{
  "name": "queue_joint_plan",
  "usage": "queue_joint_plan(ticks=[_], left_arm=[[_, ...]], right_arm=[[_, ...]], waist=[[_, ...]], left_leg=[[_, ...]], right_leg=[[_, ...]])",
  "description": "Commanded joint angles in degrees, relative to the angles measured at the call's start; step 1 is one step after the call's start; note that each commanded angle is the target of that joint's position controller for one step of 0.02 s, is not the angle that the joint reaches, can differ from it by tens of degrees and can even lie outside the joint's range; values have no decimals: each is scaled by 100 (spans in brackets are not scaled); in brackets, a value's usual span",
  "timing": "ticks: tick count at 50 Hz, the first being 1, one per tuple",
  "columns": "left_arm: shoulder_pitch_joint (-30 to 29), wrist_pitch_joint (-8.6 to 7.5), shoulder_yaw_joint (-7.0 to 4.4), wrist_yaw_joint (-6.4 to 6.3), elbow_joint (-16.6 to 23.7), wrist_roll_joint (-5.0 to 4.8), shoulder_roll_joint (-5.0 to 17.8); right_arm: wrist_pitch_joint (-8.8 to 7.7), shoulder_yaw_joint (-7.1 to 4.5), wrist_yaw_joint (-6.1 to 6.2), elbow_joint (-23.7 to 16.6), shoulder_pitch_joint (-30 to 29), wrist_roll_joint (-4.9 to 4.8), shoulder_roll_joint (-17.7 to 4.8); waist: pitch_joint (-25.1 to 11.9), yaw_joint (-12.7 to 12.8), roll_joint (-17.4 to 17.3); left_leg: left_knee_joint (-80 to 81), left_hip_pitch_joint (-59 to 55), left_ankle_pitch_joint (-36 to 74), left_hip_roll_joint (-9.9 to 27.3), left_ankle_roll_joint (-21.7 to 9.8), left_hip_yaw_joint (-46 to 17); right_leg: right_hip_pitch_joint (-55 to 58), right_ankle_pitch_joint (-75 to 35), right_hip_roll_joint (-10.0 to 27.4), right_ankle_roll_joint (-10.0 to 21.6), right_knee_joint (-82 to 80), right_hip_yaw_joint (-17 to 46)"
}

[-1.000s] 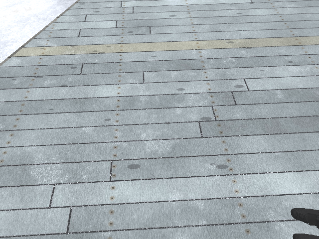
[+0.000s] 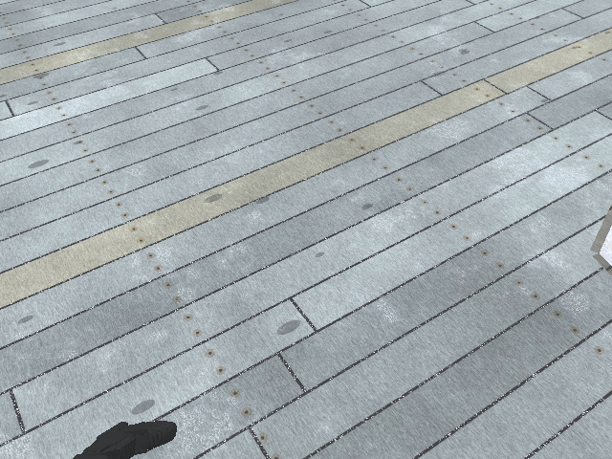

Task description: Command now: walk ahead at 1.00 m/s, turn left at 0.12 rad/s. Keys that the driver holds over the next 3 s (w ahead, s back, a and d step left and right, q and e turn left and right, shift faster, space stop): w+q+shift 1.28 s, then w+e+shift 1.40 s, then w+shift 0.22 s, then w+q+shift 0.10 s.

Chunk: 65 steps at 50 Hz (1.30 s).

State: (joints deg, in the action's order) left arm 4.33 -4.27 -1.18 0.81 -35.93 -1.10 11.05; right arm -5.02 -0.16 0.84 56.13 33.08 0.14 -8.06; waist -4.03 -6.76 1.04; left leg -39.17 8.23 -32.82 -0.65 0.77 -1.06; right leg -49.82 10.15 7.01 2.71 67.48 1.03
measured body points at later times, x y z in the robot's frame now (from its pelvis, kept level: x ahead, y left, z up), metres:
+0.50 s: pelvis +0.47 -0.05 +0.00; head +0.49 -0.04 +0.45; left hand +0.33 +0.17 -0.13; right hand +0.79 -0.17 -0.05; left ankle +0.66 +0.10 -0.65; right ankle +0.28 -0.19 -0.69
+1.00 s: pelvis +0.93 +0.06 +0.00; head +0.94 +0.07 +0.45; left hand +0.90 +0.40 -0.04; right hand +1.19 -0.08 -0.11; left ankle +0.71 +0.05 -0.64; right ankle +1.11 +0.03 -0.71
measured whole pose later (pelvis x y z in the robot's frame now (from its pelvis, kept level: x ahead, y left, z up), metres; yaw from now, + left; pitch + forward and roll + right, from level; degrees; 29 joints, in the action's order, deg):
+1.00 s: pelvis +0.93 +0.06 +0.00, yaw +49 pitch +1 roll -2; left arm 4.7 -7.7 -2.7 0.5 -33.7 -0.6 15.4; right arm -2.8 -5.3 0.6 39.4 21.3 -3.2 -17.3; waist 0.2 -2.8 -2.4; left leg -65.6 14.5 -30.6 -4.6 -3.9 -14.7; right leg -29.1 13.5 -0.3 -3.5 40.5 4.1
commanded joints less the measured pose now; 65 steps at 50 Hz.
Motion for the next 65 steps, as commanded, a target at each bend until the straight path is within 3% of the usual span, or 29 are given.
queue_joint_plan(ticks=[1, 3, 5, 6, 7, 8, 9, 11, 14, 21, 24, 26, 27, 28, 29, 30, 31, 32, 33, 36, 39, 44, 47, 48, 49, 50, 52, 56, 65], left_arm=[[-1027, -176, -2, 154, 671, -4, 357], [-607, -250, -152, 185, 500, -63, 619], [1607, -208, -467, 44, 22, -151, 1177], [3026, -122, -560, -79, -330, -156, 1487], [3105, -153, -510, -94, -504, 131, 1975], [2898, -195, -415, -17, -465, 278, 1571], [2402, -224, -346, 25, -488, 179, 1149], [1689, -283, -208, 119, -664, 239, 554], [1341, -339, -129, 128, -966, 244, 59], [1344, -291, -248, -245, -1131, 239, 892], [1987, -272, -337, -420, -1227, 181, 1433], [1883, -149, -420, -535, -1142, 178, 1720], [1419, -119, -470, -516, -943, 199, 1842], [646, -177, -489, -416, -712, 94, 1831], [430, -420, -165, -252, -316, 245, 593], [1568, -649, -34, -145, 78, -31, 504], [1043, -785, -103, -54, 235, -133, 969], [696, -793, -127, -36, 340, -211, 1034], [850, -700, -151, -73, 176, -72, 975], [1020, -343, -219, -169, 103, 98, 1007], [-86, -335, -92, -155, 511, 306, 687], [-536, -306, -292, -96, 705, -177, 1001], [1546, -361, -647, -115, 229, -232, 1534], [2678, -328, -670, -139, 7, -58, 1915], [2426, -374, -697, -9, 74, 265, 2383], [1770, -331, -595, 9, 261, 200, 1692], [1451, -204, -463, -48, 99, 162, 1237], [1267, -253, -316, -61, -404, 116, 742], [1978, -220, -323, -199, -998, 225, 1180]], right_arm=[[-132, -321, 103, -737, -1030, -184, -1310], [-112, -330, 46, -703, -823, -139, -1463], [-62, -377, -36, -655, -929, 57, -1717], [-106, -336, -50, -822, -1208, 174, -1450], [-236, -111, -50, -1029, -584, 77, -271], [-319, -129, 13, -1126, -168, -375, -315], [-276, -204, 87, -1282, -884, -501, -592], [-140, -228, 46, -1521, -1685, -255, -568], [169, -343, -254, -1542, -1498, -408, -540], [231, -268, -511, -2296, -2932, -222, -736], [157, -289, -647, -2603, -3561, -224, -815], [205, -543, -652, -2444, -2646, -282, -1382], [272, -757, -585, -2037, -1206, -287, -1791], [343, -911, -457, -1533, 449, -249, -2058], [378, -843, -357, -1342, 265, -87, -2080], [226, -726, -353, -1788, -414, 129, -2086], [165, -725, -293, -1947, -536, 94, -1741], [76, -655, -292, -1970, -896, 49, -1550], [9, -590, -306, -2041, -1448, -8, -1426], [-32, -501, -222, -2167, -2123, -54, -1224], [-8, -572, 10, -2140, -2162, -178, -1416], [63, -660, 55, -1947, -1418, -308, -1449], [117, -541, -59, -2107, -1639, -118, -1100], [101, -291, -116, -2304, -1468, 46, -314], [24, -216, -95, -2656, -465, -534, -258], [109, -282, -17, -2451, -897, -628, -821], [225, -377, -52, -2545, -1915, -230, -1099], [412, -434, -227, -2744, -2149, -304, -974], [326, -306, -468, -3028, -3570, -254, -895]], waist=[[1360, 452, -128], [878, 692, -227], [-472, 2033, -739], [-1287, 2615, -524], [-1687, 1740, 1973], [-1782, 1509, 2489], [-606, 1458, 1452], [357, 1101, 241], [363, 650, 427], [1178, 628, -212], [972, 734, 143], [592, 74, 649], [1, -657, 780], [-355, -1487, 281], [-2, -772, -1886], [-1566, 159, -2081], [-1451, -55, -890], [-335, 290, -1], [198, 719, 703], [873, 1213, 527], [974, 903, 165], [499, 487, -679], [-471, 1675, -734], [-1342, 1808, 818], [-1631, 992, 3380], [-721, 1135, 1933], [274, 1200, 291], [662, 819, 614], [1441, 1162, -133]], left_leg=[[3100, 1625, 1336, 1294, -1161, -1545], [2674, 835, 3764, 1159, -1074, -1086], [238, 779, 6263, 809, -697, -611], [-1755, 2100, 5045, 554, -374, -639], [-4032, 3058, 460, -222, -283, -968], [-4892, 3850, 652, -247, -369, -1219], [-5064, 4425, 1176, 69, -349, -782], [-4674, 4104, 2067, 614, -502, -518], [-4016, 3594, 2324, 935, -639, -642], [-1637, 3654, 3808, 545, -605, 404], [-651, 2373, 3910, 22, -852, 1131], [-462, 1348, 3379, -480, -1028, 1359], [-416, -156, 3269, -490, -1278, 1106], [491, -2038, 4131, -5, -1698, 287], [263, -2790, 4656, 249, -1842, -822], [1067, -3790, 1949, 1353, -3184, -4128], [2313, -3424, -439, 1538, -2982, -4912], [2766, -2135, -798, 1518, -2652, -4775], [2808, -868, -428, 1340, -2395, -4364], [2790, 1626, 576, 551, -2130, -3018], [2553, 3159, 1697, -212, -1782, -1620], [1782, 1561, 627, 46, -1337, -2270], [-727, 1412, 1939, -115, -793, -2046], [-3220, 2593, -6, -460, -603, -1503], [-4881, 4351, -99, -483, -520, -1106], [-5408, 4912, 822, -4, -430, -902], [-5132, 4510, 1462, 427, -413, -514], [-4204, 4003, 1747, 852, -471, -565], [-1743, 4187, 3460, 617, -589, 200]], right_leg=[[1386, -660, 5, -32, -2082, -117], [2655, -955, -565, -59, -2796, -415], [5235, -371, -875, 38, -2688, -674], [7227, 190, -122, -18, -2320, 194], [7581, 900, 1040, 275, -3349, 2769], [7482, 1909, 1726, 658, -5134, 4792], [6761, 1980, 1726, 679, -5306, 4227], [5085, 598, 1284, 598, -5225, 2361], [4588, -896, 759, 315, -5178, 476], [4331, -2604, 413, -162, -5836, -1325], [4616, -5917, 587, -448, -5097, -1510], [4941, -7838, 647, -472, -3778, -1412], [4478, -8382, 660, -438, -2280, -1236], [3315, -5917, 86, -447, 386, -1273], [1307, 1781, -1195, -367, 2945, -877], [114, 2307, -1196, -320, 3633, 764], [-387, 1697, -866, -33, 3033, 1057], [-467, 1370, -679, 52, 2296, 884], [-2, 1114, -391, -16, 1743, 876], [1088, 939, -9, -450, 497, 820], [2715, -810, -170, -662, -1761, 276], [3334, -1231, -559, -847, -3519, 566], [5358, -92, -350, -551, -3258, 562], [7093, 1476, 583, -368, -3399, 2024], [7526, 3777, 2020, 614, -5304, 6081], [6829, 5158, 1828, 719, -5674, 6031], [5428, 2676, 1236, 437, -5279, 3526], [4508, 789, 720, 211, -5341, 1398], [4971, -1484, 651, -10, -5952, -743]])
Next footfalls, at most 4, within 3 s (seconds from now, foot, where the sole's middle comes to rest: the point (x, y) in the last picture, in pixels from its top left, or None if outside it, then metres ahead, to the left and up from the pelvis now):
0.12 right None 0.32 -0.18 -0.74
0.56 left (250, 397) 0.72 0.08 -0.74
0.96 right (252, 260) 1.14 0.05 -0.74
1.46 left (72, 283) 1.12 0.55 -0.74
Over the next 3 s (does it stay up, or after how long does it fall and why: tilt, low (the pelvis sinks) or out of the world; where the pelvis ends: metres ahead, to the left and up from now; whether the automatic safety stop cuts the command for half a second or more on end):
stays up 2.07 1.12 0.02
